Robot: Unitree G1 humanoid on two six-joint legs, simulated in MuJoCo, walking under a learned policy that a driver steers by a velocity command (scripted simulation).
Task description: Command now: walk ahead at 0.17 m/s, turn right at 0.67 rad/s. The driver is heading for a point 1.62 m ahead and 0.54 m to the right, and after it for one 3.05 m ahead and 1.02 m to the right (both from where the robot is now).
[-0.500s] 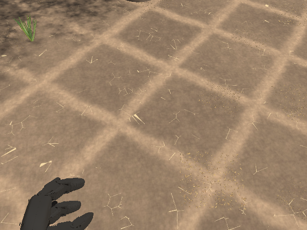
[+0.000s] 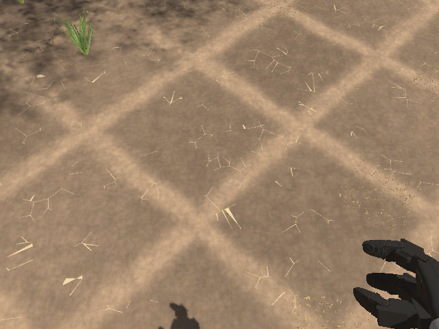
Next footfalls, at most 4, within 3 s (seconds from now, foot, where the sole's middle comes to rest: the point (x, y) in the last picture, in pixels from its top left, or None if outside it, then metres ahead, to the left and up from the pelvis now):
0.04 left None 0.18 0.11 -0.78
0.46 right None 0.08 -0.16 -0.78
0.98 left None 0.17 0.06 -0.78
1.48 right None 0.19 -0.17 -0.78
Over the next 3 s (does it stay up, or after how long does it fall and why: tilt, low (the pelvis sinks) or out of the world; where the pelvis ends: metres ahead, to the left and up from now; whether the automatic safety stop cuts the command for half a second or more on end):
stays up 0.46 0.03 -0.01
